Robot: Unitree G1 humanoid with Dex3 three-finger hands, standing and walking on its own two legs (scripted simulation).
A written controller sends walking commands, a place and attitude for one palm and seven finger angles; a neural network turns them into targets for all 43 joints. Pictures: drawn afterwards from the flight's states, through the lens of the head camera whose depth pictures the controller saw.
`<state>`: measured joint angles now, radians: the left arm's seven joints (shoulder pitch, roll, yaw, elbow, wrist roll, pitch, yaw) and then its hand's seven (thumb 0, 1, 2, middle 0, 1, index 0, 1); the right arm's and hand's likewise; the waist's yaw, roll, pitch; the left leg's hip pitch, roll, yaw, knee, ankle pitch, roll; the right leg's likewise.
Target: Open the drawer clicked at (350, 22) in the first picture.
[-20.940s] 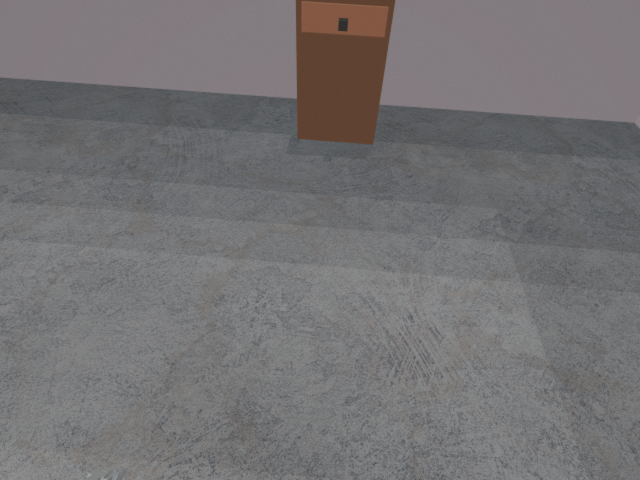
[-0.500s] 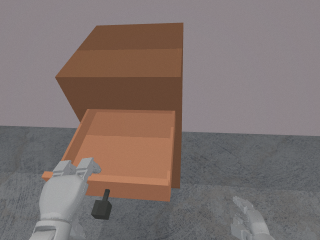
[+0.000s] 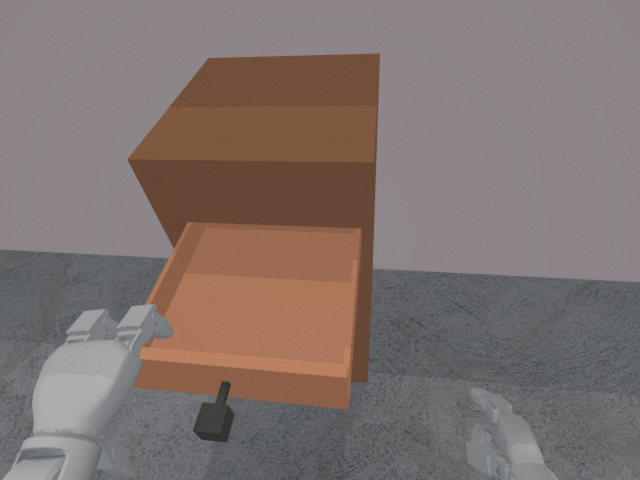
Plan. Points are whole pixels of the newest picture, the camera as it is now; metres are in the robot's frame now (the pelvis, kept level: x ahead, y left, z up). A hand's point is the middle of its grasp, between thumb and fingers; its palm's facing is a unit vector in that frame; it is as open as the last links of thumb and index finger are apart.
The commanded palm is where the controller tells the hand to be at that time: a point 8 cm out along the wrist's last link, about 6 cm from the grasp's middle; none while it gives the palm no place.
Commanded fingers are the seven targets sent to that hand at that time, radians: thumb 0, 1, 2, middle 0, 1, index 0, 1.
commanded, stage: draw the hand back to the body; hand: left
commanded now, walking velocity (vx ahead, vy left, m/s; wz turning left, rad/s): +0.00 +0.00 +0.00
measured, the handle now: (218, 408) +0.23 +0.21 -0.12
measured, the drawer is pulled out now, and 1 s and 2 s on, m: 0.30 0.30 0.30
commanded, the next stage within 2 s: step back with the hand held close in 1.00 s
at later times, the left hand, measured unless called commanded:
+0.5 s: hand (110, 342) +0.20 +0.24 +0.15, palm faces +0.37 -0.84 -0.40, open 11.3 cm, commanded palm +0.14 +0.28 +0.17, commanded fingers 0.00 0.41 0.69 -0.23 -0.62 -0.23 -0.62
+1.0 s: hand (86, 347) +0.18 +0.25 +0.17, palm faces +0.43 -0.81 -0.40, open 7.6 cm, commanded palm +0.13 +0.28 +0.19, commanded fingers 0.00 0.90 0.90 -0.20 -0.30 -0.20 -0.30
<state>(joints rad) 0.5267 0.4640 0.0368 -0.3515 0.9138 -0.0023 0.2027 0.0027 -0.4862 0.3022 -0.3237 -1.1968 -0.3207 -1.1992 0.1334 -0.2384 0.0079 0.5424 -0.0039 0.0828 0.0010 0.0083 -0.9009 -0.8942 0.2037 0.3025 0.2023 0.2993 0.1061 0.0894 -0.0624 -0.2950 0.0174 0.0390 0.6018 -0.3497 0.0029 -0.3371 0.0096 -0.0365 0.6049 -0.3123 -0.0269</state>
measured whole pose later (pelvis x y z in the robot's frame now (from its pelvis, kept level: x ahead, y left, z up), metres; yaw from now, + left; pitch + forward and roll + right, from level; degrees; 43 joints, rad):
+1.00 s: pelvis +0.01 +0.00 +0.02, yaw +2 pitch -3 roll +0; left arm 0.54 0.31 0.28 -0.46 -0.06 -0.10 0.12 0.02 0.84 0.88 -0.22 -0.33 -0.21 -0.34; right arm 0.17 -0.20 0.02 0.62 0.01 -0.13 -0.07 0.01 -0.90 -0.89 0.21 0.30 0.20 0.30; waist 0.06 0.07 0.01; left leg -0.08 0.01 0.00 0.41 -0.27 0.00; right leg -0.10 0.01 -0.07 0.40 -0.24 -0.02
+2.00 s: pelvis -0.07 +0.01 +0.00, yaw +3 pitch +2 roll -1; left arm 0.63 0.40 0.40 -0.65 -0.03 -0.23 0.17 0.02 0.89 0.90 -0.22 -0.30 -0.21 -0.30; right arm 0.18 -0.18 0.01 0.55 0.02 -0.09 -0.07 0.01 -0.90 -0.89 0.21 0.30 0.21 0.30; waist 0.01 -0.02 0.04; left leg -0.43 0.00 -0.02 0.64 -0.25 0.02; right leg -0.42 -0.01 -0.09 0.56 -0.18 -0.02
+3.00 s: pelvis -0.25 -0.07 +0.01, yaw +5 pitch +1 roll +0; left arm 0.72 0.44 0.41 -0.67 -0.06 -0.23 0.14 0.02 0.89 0.90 -0.22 -0.30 -0.22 -0.30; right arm 0.19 -0.19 0.00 0.59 0.04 -0.07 -0.04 0.01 -0.90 -0.89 0.20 0.30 0.20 0.30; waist -0.03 0.00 0.03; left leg -0.32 -0.01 0.01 0.68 -0.39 0.02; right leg -0.25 0.02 -0.12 0.48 -0.26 -0.07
